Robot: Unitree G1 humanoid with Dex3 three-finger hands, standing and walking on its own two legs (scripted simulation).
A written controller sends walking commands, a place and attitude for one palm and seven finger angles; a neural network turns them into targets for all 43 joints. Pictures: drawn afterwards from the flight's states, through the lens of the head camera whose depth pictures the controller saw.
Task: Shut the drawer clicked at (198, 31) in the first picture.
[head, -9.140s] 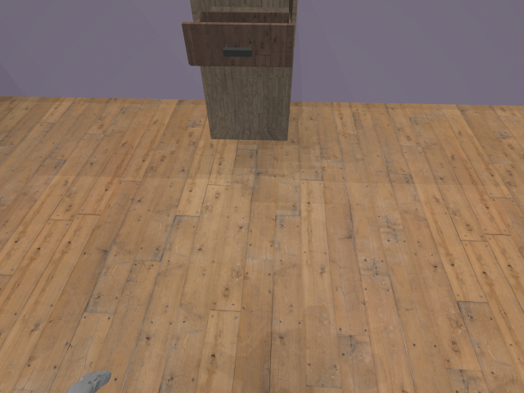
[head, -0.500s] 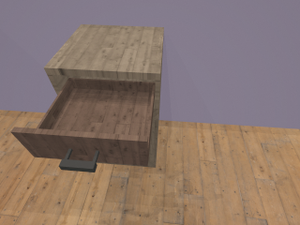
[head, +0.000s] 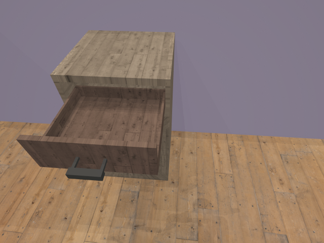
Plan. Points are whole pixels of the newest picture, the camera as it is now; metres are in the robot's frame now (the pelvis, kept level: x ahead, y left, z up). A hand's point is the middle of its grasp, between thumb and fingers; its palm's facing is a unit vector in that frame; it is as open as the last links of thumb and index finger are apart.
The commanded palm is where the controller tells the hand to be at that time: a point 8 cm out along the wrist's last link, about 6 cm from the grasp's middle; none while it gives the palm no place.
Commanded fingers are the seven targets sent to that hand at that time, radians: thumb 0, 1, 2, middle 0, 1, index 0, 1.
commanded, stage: come to a stop and stand still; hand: left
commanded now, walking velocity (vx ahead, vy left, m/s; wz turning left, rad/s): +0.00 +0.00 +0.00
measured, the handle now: (88, 167) +0.35 +0.26 -0.07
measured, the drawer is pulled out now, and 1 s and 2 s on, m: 0.30 0.30 0.30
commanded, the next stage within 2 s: look again from close up in 0.02 s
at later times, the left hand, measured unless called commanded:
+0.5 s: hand out of the picture +0.03 +0.20 -0.18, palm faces +0.03 -0.97 -0.26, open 7.4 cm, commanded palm none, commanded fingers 0.00 0.90 0.90 -0.20 -0.30 -0.20 -0.30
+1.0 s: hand out of the picture +0.01 +0.20 -0.18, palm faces +0.05 -0.98 -0.20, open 7.4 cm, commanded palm none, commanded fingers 0.00 0.90 0.90 -0.20 -0.30 -0.20 -0.30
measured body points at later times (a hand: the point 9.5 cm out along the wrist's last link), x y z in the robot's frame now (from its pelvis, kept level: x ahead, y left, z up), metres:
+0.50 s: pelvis -0.01 +0.01 -0.02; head -0.01 -0.01 +0.43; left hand +0.02 +0.25 -0.16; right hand +0.00 -0.21 -0.18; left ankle +0.00 +0.13 -0.74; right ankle -0.02 -0.11 -0.74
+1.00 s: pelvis +0.03 +0.02 -0.01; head +0.05 +0.01 +0.44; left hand +0.01 +0.25 -0.16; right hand +0.04 -0.21 -0.17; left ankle +0.00 +0.13 -0.74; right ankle -0.02 -0.11 -0.74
